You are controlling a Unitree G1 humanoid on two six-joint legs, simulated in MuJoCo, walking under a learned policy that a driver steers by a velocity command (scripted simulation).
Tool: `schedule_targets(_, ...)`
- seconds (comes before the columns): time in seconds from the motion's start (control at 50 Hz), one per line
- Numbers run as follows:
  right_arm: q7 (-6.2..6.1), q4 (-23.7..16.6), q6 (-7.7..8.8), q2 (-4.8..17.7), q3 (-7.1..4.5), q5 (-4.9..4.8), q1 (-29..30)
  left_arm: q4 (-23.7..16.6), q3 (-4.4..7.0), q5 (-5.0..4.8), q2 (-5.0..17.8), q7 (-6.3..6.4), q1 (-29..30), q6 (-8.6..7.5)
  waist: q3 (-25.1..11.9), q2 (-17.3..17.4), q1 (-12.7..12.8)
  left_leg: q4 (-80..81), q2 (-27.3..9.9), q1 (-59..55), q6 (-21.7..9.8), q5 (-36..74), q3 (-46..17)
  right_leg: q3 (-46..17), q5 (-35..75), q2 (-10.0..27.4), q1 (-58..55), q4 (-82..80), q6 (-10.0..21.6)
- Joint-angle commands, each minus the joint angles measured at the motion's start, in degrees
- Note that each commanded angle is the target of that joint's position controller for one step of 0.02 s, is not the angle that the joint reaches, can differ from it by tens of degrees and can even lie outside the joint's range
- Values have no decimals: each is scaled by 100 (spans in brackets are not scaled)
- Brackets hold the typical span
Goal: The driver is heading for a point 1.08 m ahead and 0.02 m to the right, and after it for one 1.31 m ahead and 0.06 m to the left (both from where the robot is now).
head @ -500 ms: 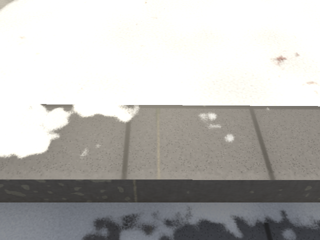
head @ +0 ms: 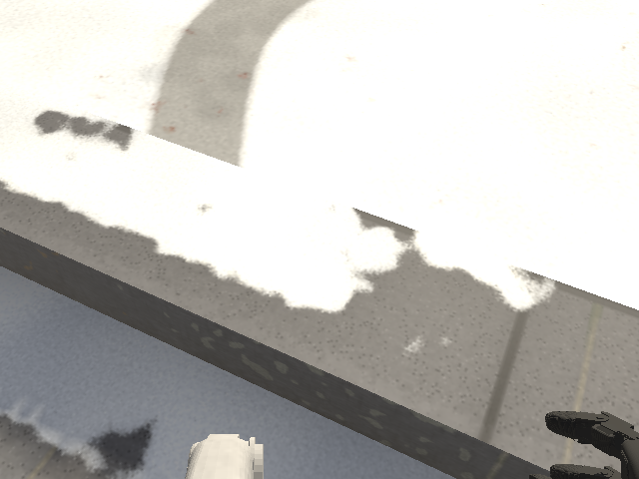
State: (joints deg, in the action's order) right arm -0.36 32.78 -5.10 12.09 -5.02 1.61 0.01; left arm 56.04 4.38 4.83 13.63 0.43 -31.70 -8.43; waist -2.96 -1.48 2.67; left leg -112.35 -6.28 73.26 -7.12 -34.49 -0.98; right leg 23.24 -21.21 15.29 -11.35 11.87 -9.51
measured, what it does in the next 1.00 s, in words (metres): climbs: left foot 0.16 m higher, then right foot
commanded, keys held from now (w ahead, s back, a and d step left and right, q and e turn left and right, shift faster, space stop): w+q+shift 0.24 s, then w+e+shift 0.76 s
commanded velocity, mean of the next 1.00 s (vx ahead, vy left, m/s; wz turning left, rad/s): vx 0.96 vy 0.00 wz -0.09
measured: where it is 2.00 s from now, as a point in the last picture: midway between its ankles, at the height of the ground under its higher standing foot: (211, 55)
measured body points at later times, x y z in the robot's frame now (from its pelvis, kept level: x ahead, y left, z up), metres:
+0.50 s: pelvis +0.38 +0.29 +0.19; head +0.37 +0.31 +0.64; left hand +0.54 +0.52 +0.11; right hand +0.47 +0.05 +0.07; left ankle +0.30 +0.20 -0.53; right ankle +0.51 +0.20 -0.33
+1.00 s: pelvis +0.72 +0.56 +0.16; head +0.71 +0.57 +0.61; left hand +0.90 +0.83 +0.08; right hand +0.86 +0.32 +0.07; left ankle +0.68 +0.73 -0.55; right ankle +0.61 +0.44 -0.30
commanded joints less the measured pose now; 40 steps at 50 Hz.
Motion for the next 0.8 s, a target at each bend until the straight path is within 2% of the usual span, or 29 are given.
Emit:
schedule_targets(0.02,-37,-1320,49,-131,190,-7,2039,-181,143,-16,841,3,464,-17,1720,-753,-167,866,-336,1986,-350,-577,494,-300,-496,1144,-252,-1558,1208)
schedule_targets(0.04,5,-1589,14,-310,315,-32,2068,-71,103,-98,804,21,487,38,1730,-1011,-270,1471,-513,1384,-542,-433,633,-72,69,995,-12,-1793,1206)
schedule_targets(0.06,204,-1337,13,-312,433,-169,1209,-347,79,-356,924,33,1227,127,1299,-677,-756,3432,-342,-1501,-746,570,1009,591,1863,467,1569,-1813,1215)
schedule_targets(0.08,274,-818,25,218,167,-123,-126,-673,172,-548,1300,49,1079,198,29,-326,-976,3273,633,-4394,-612,737,1774,122,5426,446,2287,-529,1659)
schedule_targets(0.1,279,-322,103,588,-74,-321,-2095,-920,315,-659,2138,6,1179,197,-1328,-962,-1840,2857,1440,-6323,-606,468,1289,-342,9298,652,2245,1598,1708)
schedule_targets(0.12,248,-160,125,1151,-334,-512,-2806,-1323,480,-790,2356,-133,1540,90,-1877,-965,-2234,4397,1554,-7314,-606,351,-489,-882,7978,281,3037,3789,1114)
schedule_targets(0.14,177,-229,113,2263,-582,-405,-1903,-2095,305,-582,1354,-370,1846,-77,-2079,1895,-1429,7929,179,-7605,-413,-2469,-4309,-1484,990,-1232,4809,6772,410)
schedule_targets(0.16,115,-371,75,2190,-516,-279,-1246,-2057,121,-475,631,-662,1495,-111,-2793,2109,-847,9203,211,-7309,521,-3707,-4865,-2902,900,-1409,4630,8554,595)
schedule_targets(0.18,90,-168,106,2150,-465,-197,-1225,-1993,77,-472,280,-629,1105,-64,-2712,1947,-448,9390,133,-6986,902,-3733,-4853,-3137,1283,-1390,4769,9359,682)
schedule_targets(0.24,-9,280,421,1264,-228,-16,-912,-2249,-164,-109,-183,-258,1683,57,-1614,1434,-130,8662,649,-5670,619,-2026,-4176,-3123,1908,-1016,5626,10412,1100)
schedule_targets(0.28,-1,529,670,916,-97,-27,-1315,-2387,-353,-110,-447,-9,2239,276,-1145,406,-139,8484,274,-5185,688,-1174,-3779,-3217,1553,-785,6202,10769,1110)
schedule_targets(0.34,48,668,1023,292,159,36,-1475,-2400,-374,-288,-176,145,2699,534,179,-918,-54,9025,8,-4042,801,788,-2398,-2925,1299,-548,6195,8849,1079)
schedule_targets(0.4,180,1051,1269,492,92,-160,-1944,-2316,-389,-484,-294,77,3115,577,666,-179,-376,9511,651,-4630,1426,4478,-338,-2240,1862,-1365,6009,6965,1289)
schedule_targets(0.46,185,1406,1163,765,30,-114,-2592,-1975,-350,-642,-418,162,2446,604,389,13,-246,9630,267,-7255,1807,5937,307,-2287,1195,-1923,7794,8079,1797)
schedule_targets(0.5,112,1536,1000,518,72,-108,-3000,-1839,-329,-497,-415,197,2079,567,372,490,-151,9290,256,-8562,2491,8789,705,-1813,243,-2487,8418,8983,2167)
schedule_targets(0.52,28,1399,1011,555,95,-206,-2586,-1819,-247,-532,-44,149,1822,482,282,722,112,9439,473,-8204,2847,10312,1359,-1266,-129,-2581,7255,7558,2316)
schedule_targets(0.54,-48,1010,1012,712,83,-279,-1282,-1633,-90,-509,539,178,705,443,251,1200,1007,9307,933,-6363,3605,12704,2183,-457,-359,-2728,4419,5522,2491)
schedule_targets(0.56,-196,352,1086,1299,-150,-526,965,-981,372,-440,1608,323,-2667,408,-57,1397,3209,5790,1714,-2985,4532,15040,2800,166,925,-2531,-335,3565,3079)
schedule_targets(0.58,-274,513,1193,1179,-183,-516,438,-394,656,-774,1660,363,-1927,436,-1210,-2855,2605,-153,1362,-1785,2282,1790,703,-2331,4912,-560,-1338,2007,3347)
schedule_targets(0.6,-324,-152,1407,-144,395,-97,1244,-679,178,-768,383,265,-349,526,-332,-2964,1948,-1126,1162,-3107,1224,-2003,440,-1460,5891,-986,1514,466,2640)
schedule_targets(0.62,-153,-510,1507,-722,592,35,1382,-389,-48,-505,-121,123,-249,469,-283,-1659,1300,-1907,1083,-2231,436,-2082,-322,-1807,4358,-1099,1343,1606,2315)
schedule_targets(0.64,7,-860,1514,-1319,750,64,1593,-244,-325,-245,-660,-49,-910,368,-366,279,978,-2050,1126,-840,-108,-953,-443,-2606,2963,-1129,656,2780,2212)
schedule_targets(0.66,175,-1056,1422,-1900,1046,82,661,-217,-491,-15,-972,-186,-672,313,48,1330,-119,-1467,1137,-504,-230,363,-400,-3005,2374,-1269,1306,3064,2112)
schedule_targets(0.68,332,-782,1302,-1669,1070,361,-376,-609,-285,-76,-387,-146,256,345,466,1765,-804,-791,888,-560,-61,1139,-147,-3683,1350,-1462,2301,2122,2464)
schedule_targets(0.7,335,-564,1158,-1297,1034,657,-919,-1005,7,-204,481,-64,892,336,702,1371,-1064,-446,873,-953,184,1101,323,-4043,-63,-1605,3503,1285,2668)
schedule_targets(0.72,310,-1267,1017,-722,947,626,-662,-1492,264,-293,1295,140,2066,275,1094,-809,-1454,468,465,-1013,722,1536,52,-6323,-1511,-486,4535,-486,3126)
schedule_targets(0.74,164,-1369,923,145,676,432,229,-1437,72,-323,650,163,2055,146,1349,57,-1040,1084,-133,-1266,1116,2404,-302,-6638,-1352,-345,5256,-578,3156)
schedule_targets(0.76,109,-1451,857,528,540,168,552,-1409,25,-291,503,195,1949,47,1135,630,-833,2369,-564,-1976,1179,3031,-539,-6545,-734,-286,5416,-167,3120)
schedule_targets(0.8,167,-1243,833,463,561,-57,375,-1486,176,-346,924,272,1635,51,377,742,-452,4699,-771,-3751,899,2973,-429,-5267,10,-703,5069,610,2814)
